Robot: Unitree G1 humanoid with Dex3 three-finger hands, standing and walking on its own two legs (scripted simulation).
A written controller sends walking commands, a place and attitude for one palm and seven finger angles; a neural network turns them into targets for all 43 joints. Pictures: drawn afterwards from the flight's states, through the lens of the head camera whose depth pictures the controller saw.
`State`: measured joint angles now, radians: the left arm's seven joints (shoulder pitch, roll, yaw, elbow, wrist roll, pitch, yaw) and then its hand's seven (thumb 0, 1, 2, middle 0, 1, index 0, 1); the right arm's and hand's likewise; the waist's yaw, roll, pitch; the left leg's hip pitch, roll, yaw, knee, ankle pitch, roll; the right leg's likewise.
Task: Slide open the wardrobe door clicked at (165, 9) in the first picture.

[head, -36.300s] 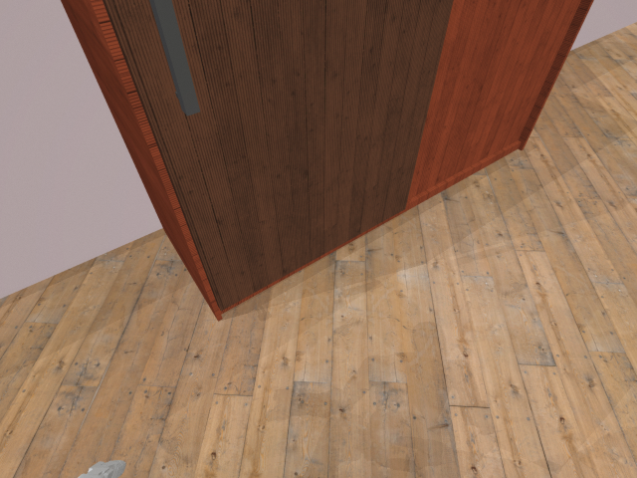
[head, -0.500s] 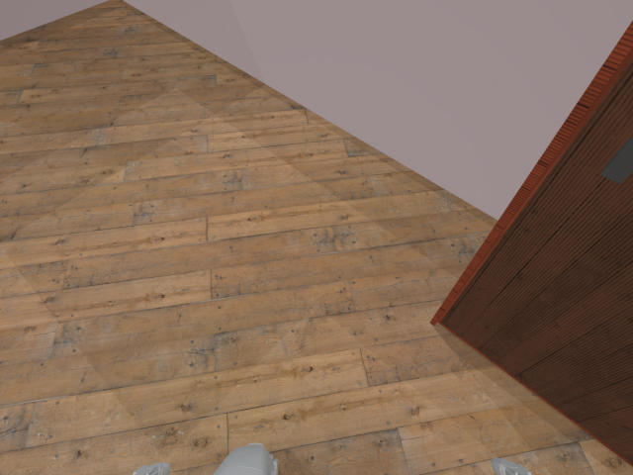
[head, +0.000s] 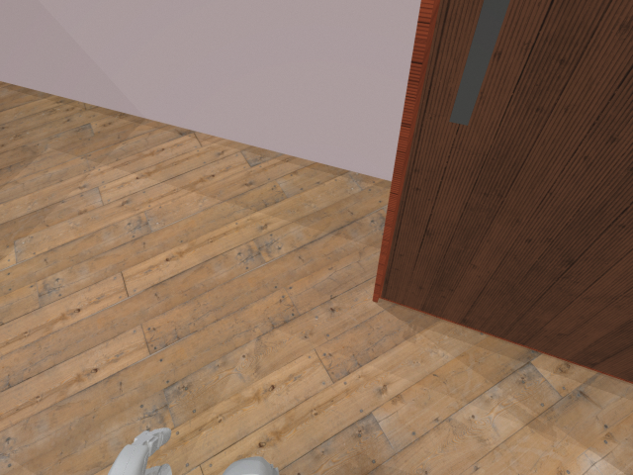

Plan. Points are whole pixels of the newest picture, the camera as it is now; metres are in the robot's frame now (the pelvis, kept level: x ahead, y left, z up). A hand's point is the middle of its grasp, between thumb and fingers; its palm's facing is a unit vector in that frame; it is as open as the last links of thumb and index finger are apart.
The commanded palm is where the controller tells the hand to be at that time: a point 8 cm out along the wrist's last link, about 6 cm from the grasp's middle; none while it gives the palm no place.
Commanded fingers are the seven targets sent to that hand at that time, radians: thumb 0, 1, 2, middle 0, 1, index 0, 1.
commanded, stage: turn to face it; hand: left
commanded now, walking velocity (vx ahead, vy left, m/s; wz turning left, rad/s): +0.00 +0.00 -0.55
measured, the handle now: (496, 0) +0.62 -0.20 +0.24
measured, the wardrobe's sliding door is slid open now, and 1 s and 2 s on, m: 0.00 0.00 0.00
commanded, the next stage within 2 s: take the last steps up to it in 0.50 s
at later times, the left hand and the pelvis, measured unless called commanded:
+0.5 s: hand (205, 436) +0.18 +0.18 -0.15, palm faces -0.22 -0.95 -0.21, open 7.4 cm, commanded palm none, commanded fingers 0.00 0.90 0.90 -0.20 -0.30 -0.20 -0.30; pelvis +0.04 +0.01 +0.02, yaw -15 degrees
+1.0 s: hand (246, 438) +0.18 +0.13 -0.17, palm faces -0.37 -0.92 -0.14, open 7.4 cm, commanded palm none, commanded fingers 0.00 0.90 0.90 -0.20 -0.30 -0.20 -0.30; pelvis +0.09 -0.03 +0.01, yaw -23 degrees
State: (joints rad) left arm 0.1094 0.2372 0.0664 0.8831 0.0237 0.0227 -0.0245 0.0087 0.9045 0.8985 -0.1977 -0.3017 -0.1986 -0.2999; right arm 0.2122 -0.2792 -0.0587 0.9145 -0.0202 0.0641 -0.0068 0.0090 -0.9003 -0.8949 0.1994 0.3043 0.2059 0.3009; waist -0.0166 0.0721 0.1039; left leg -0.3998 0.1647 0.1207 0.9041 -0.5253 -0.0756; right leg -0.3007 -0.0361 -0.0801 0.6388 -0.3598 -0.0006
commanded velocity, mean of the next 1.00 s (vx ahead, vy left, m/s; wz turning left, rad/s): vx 0.07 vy -0.05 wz -0.27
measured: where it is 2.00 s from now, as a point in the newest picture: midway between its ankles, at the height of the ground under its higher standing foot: outside the picture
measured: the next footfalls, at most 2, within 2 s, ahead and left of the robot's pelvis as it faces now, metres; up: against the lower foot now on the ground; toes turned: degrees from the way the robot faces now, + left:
left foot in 0.26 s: +0.11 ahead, +0.11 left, +0.00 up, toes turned -4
right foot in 0.62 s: +0.01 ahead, -0.14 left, +0.00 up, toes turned -22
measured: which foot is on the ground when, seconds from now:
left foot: up 0.00-0.24, down 0.26-0.62, up 0.64-0.88, down 0.90-1.00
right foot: down 0.00-0.26, up 0.28-0.60, down 0.62-0.90, up 0.92-1.00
